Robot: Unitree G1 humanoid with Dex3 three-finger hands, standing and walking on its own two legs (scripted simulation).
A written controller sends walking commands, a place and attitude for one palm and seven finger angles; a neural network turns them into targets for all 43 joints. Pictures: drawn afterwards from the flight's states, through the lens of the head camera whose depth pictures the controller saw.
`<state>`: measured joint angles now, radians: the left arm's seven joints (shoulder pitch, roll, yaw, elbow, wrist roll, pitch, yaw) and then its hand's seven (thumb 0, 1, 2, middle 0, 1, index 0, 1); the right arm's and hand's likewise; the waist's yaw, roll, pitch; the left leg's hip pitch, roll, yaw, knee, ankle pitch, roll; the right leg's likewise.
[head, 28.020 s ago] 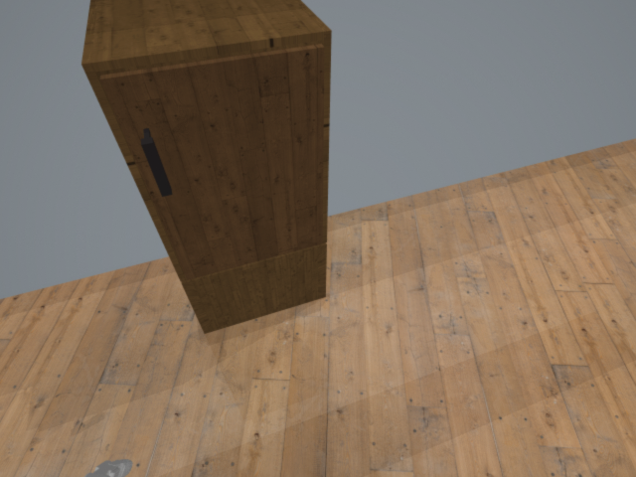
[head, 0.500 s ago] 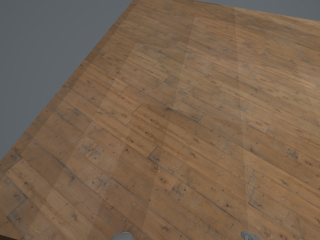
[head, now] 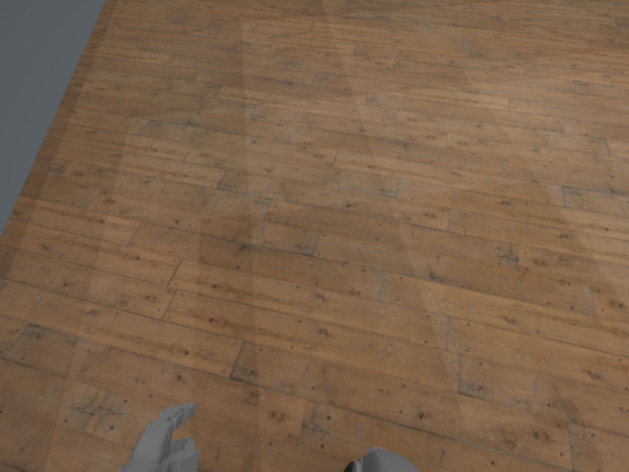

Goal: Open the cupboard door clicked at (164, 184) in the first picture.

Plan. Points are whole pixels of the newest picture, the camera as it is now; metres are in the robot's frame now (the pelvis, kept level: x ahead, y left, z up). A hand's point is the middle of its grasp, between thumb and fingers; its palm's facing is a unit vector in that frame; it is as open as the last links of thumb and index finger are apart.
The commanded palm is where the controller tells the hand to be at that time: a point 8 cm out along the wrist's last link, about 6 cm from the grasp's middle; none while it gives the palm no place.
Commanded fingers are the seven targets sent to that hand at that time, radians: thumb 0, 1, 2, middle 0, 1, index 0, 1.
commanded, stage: walk to a spot facing it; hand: left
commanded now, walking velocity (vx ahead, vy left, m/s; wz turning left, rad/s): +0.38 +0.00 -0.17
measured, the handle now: out of the picture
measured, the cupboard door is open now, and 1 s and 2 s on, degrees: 44 44 44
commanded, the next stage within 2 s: turn to face it in 0.54 s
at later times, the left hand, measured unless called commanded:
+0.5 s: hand out of the picture +0.14 +0.15 -0.16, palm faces +0.09 -0.99 -0.13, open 7.3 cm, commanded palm none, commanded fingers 0.00 0.90 0.90 -0.20 -0.30 -0.20 -0.30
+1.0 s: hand (232, 234) +0.55 +0.17 -0.13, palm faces +0.04 -0.97 -0.24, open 7.3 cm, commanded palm none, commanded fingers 0.00 0.90 0.90 -0.20 -0.30 -0.20 -0.30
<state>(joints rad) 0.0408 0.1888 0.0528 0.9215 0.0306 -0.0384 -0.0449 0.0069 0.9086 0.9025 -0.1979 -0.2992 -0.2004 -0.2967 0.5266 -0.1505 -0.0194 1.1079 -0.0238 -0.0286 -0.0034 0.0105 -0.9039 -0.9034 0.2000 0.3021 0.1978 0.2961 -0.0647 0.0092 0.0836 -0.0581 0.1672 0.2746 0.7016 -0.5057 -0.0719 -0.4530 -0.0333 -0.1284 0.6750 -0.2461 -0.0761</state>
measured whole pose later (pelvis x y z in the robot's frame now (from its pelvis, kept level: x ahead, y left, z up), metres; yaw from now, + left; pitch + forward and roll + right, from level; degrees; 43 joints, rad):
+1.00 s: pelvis +0.42 -0.03 +0.01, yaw +5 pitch +1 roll +1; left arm 0.08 0.18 0.05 0.95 0.02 -0.03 0.01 0.00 0.92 0.90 -0.20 -0.30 -0.20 -0.30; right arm 0.40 -0.15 -0.04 1.10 -0.01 0.02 -0.01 0.01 -0.91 -0.90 0.20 0.30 0.20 0.30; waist -0.06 0.02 0.05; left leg -0.27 0.01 0.03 0.73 -0.48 -0.02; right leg -0.36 -0.05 -0.12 0.62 -0.29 -0.03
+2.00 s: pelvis +0.48 -0.06 +0.02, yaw +41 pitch +0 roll +2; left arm 0.16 0.17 0.02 0.88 0.02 0.01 0.03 0.01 0.90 0.90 -0.20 -0.30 -0.21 -0.30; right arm 0.20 -0.26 -0.10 0.97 -0.02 0.08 0.02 0.01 -0.90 -0.90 0.20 0.30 0.20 0.30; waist -0.04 0.05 0.10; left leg -0.55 -0.04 -0.03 1.11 -0.42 -0.05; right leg -0.23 -0.06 -0.09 0.54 -0.33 -0.02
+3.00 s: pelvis +0.52 -0.07 +0.03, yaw +78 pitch +0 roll +3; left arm 0.22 0.17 0.03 0.88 0.02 0.00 0.03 0.00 0.92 0.90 -0.21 -0.30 -0.21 -0.30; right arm 0.15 -0.26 -0.09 0.97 -0.01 0.09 0.02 0.01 -0.90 -0.90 0.20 0.30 0.19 0.30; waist -0.02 0.01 0.11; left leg -0.47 0.03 0.01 1.04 -0.41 -0.08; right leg -0.17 -0.11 -0.21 0.50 -0.33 -0.01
